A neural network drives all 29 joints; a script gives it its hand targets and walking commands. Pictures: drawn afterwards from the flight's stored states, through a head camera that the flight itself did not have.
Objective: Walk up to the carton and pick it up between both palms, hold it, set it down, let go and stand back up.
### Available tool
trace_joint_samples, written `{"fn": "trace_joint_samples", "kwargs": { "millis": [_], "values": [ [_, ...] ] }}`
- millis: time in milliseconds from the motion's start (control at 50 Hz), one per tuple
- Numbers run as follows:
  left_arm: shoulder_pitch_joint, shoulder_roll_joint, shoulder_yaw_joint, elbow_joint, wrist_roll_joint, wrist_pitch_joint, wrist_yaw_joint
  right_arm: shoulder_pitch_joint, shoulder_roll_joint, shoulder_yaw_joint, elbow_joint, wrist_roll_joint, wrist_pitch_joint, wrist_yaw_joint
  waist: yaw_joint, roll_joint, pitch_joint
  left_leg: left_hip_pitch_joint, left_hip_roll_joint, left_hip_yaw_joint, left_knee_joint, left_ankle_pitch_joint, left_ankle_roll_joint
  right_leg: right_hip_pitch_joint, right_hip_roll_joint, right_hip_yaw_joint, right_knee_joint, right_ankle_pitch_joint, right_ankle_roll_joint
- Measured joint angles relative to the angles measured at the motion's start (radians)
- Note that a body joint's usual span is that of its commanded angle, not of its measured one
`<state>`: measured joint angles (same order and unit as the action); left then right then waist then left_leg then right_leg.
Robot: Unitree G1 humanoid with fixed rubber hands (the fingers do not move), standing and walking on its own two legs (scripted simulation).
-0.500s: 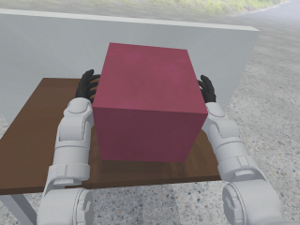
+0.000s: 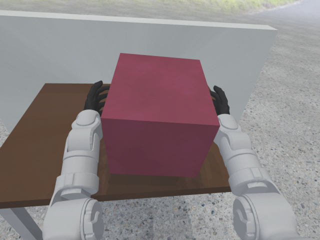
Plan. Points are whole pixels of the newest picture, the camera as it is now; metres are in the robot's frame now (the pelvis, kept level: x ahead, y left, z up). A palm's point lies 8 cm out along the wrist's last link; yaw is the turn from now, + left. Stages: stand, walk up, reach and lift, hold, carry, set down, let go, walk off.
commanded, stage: set down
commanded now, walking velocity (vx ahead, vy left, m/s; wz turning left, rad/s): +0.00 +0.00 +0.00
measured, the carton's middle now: (157, 113) +0.42 +0.01 +0.16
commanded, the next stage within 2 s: none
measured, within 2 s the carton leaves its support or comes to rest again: rests again in 1.54 s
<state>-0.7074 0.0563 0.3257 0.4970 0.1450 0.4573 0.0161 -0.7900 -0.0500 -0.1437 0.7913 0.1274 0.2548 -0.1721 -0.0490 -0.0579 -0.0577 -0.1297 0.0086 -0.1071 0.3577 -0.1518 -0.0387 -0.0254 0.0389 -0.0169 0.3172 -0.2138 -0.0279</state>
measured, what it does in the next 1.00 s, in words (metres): stands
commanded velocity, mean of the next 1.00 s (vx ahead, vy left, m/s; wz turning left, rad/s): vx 0.00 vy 0.00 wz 0.00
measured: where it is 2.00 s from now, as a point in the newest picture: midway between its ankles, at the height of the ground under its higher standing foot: outside the picture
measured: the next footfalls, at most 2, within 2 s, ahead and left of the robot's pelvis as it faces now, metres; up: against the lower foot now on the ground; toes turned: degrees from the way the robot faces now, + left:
none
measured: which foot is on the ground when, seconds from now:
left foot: down 0.00-1.00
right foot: down 0.00-1.00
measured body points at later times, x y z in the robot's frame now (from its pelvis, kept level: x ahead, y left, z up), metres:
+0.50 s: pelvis +0.00 +0.00 +0.00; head -0.04 +0.04 +0.45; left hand +0.41 +0.18 +0.15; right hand +0.41 -0.15 +0.15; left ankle +0.03 +0.14 -0.75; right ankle -0.02 -0.10 -0.75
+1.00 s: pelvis +0.01 +0.00 +0.00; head +0.00 +0.02 +0.45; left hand +0.42 +0.17 +0.11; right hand +0.42 -0.15 +0.12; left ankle +0.03 +0.14 -0.75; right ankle -0.02 -0.10 -0.75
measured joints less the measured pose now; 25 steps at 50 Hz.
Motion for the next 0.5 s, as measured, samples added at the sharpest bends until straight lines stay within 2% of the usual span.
{"fn": "trace_joint_samples", "kwargs": {
  "millis": [100, 300, 500],
  "values": [
    [-0.007, 0.003, -0.003, 0.044, 0.0, -0.033, 0.0, 0.002, 0.004, -0.014, 0.024, -0.014, -0.023, 0.003, 0.015, 0.001, -0.001, -0.005, 0.001, 0.006, -0.005, 0.006, 0.001, -0.009, 0.0, 0.004, -0.001, 0.005, 0.001],
    [-0.033, 0.019, -0.02, 0.164, -0.018, -0.104, 0.012, -0.008, 0.024, -0.085, 0.102, -0.09, -0.077, 0.021, 0.032, -0.008, -0.012, -0.038, 0.004, 0.007, -0.015, 0.019, -0.001, -0.042, 0.001, 0.002, -0.01, 0.018, 0.0],
    [-0.044, 0.023, -0.039, 0.228, -0.02, -0.158, 0.021, 0.001, 0.027, -0.117, 0.131, -0.106, -0.12, 0.03, 0.042, -0.012, -0.031, -0.074, 0.011, 0.014, -0.005, 0.013, -0.003, -0.075, 0.006, 0.004, -0.012, 0.021, -0.002]
  ]
}}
